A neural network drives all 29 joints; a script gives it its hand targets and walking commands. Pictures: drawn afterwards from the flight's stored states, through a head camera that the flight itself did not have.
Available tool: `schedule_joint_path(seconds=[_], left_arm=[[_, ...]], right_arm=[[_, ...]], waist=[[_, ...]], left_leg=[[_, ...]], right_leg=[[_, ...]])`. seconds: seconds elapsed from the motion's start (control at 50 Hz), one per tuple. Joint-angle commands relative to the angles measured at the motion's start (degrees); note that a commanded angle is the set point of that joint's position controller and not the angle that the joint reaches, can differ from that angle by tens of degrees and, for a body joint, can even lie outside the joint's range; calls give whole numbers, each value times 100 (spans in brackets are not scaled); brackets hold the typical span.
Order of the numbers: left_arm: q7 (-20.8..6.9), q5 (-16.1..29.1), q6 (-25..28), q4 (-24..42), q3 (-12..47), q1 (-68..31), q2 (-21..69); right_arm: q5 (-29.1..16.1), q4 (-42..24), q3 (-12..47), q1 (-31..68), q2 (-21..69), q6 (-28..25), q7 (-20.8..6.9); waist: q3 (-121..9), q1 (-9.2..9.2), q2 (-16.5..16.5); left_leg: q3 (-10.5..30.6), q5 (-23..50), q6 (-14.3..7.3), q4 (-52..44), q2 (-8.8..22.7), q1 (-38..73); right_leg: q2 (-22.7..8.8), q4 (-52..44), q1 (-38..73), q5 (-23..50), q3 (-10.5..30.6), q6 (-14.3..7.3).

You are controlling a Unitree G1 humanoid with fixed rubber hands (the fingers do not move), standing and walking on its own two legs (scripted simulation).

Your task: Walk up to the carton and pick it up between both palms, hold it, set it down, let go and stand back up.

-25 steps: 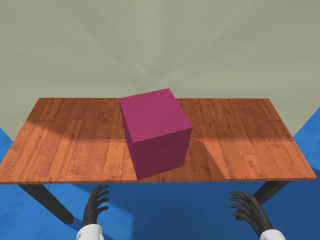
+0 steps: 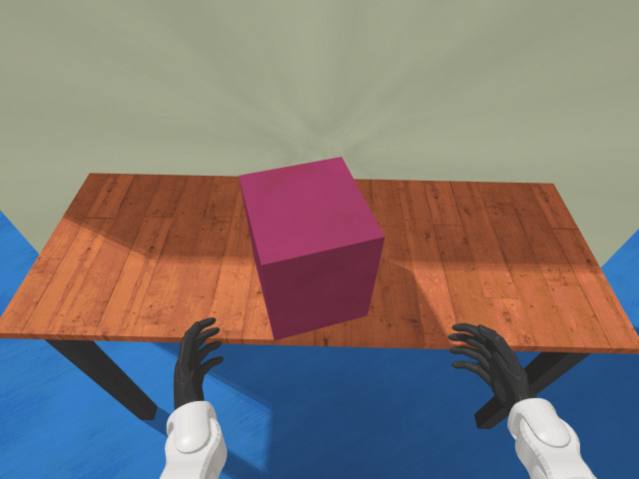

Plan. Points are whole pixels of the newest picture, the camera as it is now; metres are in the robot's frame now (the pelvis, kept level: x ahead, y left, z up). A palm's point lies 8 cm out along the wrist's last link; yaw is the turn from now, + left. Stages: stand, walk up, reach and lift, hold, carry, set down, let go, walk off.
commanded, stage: reach and lift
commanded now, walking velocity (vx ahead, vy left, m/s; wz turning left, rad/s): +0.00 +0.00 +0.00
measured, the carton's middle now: (307, 250) +0.46 +0.07 -0.03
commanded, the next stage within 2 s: none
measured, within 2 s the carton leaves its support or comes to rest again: neither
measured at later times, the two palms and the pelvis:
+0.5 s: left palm (183, 332) +0.27 +0.21 +0.03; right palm (477, 308) +0.35 -0.17 +0.01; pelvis +0.01 +0.01 +0.01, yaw +0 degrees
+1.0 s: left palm (170, 289) +0.30 +0.22 +0.07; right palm (452, 242) +0.42 -0.14 +0.06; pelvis +0.00 +0.00 +0.01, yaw +1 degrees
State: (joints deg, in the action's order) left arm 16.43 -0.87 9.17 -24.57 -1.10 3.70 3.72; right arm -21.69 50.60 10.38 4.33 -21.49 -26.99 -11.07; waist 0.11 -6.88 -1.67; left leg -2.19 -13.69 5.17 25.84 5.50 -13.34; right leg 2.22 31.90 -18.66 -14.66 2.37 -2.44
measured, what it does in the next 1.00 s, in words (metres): stands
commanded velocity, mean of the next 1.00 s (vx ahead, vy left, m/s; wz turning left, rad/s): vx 0.00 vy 0.00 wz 0.00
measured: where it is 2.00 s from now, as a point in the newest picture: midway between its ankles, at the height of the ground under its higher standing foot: outside the picture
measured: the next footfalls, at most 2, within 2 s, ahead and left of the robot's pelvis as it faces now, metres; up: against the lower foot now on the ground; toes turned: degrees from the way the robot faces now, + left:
none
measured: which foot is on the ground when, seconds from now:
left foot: down 0.00-1.00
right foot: down 0.00-1.00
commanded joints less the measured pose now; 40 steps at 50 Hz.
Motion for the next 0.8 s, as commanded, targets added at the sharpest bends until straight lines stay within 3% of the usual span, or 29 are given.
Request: schedule_joint_path(seconds=[0.0,0.06,0.12,0.2,0.24,0.28,0.36,0.4,0.44,0.46,0.48,0.54,0.58,0.62,0.64,0.78], left_arm=[[38,60,-73,1511,20,-1419,-175],[-27,10,-236,1516,-18,-1328,-180],[-84,-72,-342,1578,-119,-1355,-139],[-118,-54,-402,1586,-78,-1668,-29],[-97,-58,-404,1631,-130,-1785,-19],[-94,-74,-481,1688,-51,-1864,47],[-43,-54,-585,1938,-68,-2066,126],[-19,-79,-712,1946,26,-2026,149],[13,-60,-815,2143,-18,-2339,154],[27,-53,-889,2140,28,-2429,147],[34,-87,-960,2077,-28,-2340,198],[21,-194,-1174,2113,-168,-2379,178],[3,-192,-1321,2032,-258,-2657,140],[-15,-184,-1402,2054,-344,-2952,21],[-13,-177,-1413,2152,-342,-2866,39],[-75,-79,-1736,2238,-467,-3572,-137]], right_arm=[[-128,-930,-344,1747,-931,-42,51],[-122,-991,-242,1743,-862,19,146],[-83,-923,-332,1995,-964,68,165],[-85,-744,-199,2325,-998,136,197],[-52,-805,-244,2517,-1023,152,196],[-27,-649,-252,2592,-1124,208,203],[-75,-726,-284,2978,-1262,272,210],[-118,-656,-325,3120,-1280,353,180],[-117,-696,-298,3369,-1337,425,170],[-131,-667,-314,3459,-1378,473,171],[-151,-631,-241,3582,-1291,534,174],[-176,-627,-156,3679,-1232,706,191],[-153,-611,-174,3988,-1285,820,227],[-149,-764,-127,4348,-1167,917,253],[-133,-822,-143,4279,-1100,931,266],[-13,-848,-273,4903,-1111,1312,407]], waist=[[-1474,-107,-413],[-1712,-93,-469],[-1873,-129,-444],[-1897,-32,-510],[-2013,-64,-538],[-2033,54,-508],[-2313,27,-423],[-2302,60,-251],[-2410,-55,-190],[-2443,16,-189],[-2381,-119,-192],[-2415,-198,-252],[-2385,-151,-289],[-2358,-283,-424],[-2459,-331,-322],[-2709,-226,-299]], left_leg=[[-374,678,-337,-74,-586,-151],[-353,1143,-347,-49,-639,-137],[-346,1321,-366,-77,-625,-91],[-290,1698,-355,-149,-599,120],[-285,1730,-399,-207,-564,159],[-287,1866,-340,-246,-563,425],[-246,2106,-294,-227,-540,693],[-214,2214,-253,-235,-521,798],[-236,2263,-215,-229,-496,969],[-210,2234,-194,-257,-493,1051],[-207,2302,-232,-246,-502,962],[-255,2462,-249,-301,-515,958],[-236,2330,-280,-354,-507,789],[-272,2130,-337,-426,-550,697],[-293,2166,-336,-399,-552,705],[-318,2003,-334,-422,-596,693]], right_leg=[[-104,-951,675,70,464,-21],[-104,-886,1063,859,466,31],[-15,-844,1077,1246,295,11],[52,-889,1142,1705,165,35],[107,-894,1131,1679,117,-3],[171,-956,1031,1705,-3,-13],[248,-1015,901,1760,-100,-53],[285,-1047,817,1731,-174,-93],[288,-1134,687,1633,-206,-122],[309,-1136,595,1542,-242,-119],[315,-1169,659,1589,-194,-120],[320,-1179,866,1838,-188,-82],[291,-1202,980,1764,-160,-71],[286,-1213,1051,1638,-155,-31],[272,-1236,1092,1668,-141,-52],[230,-1198,1208,1689,-125,33]])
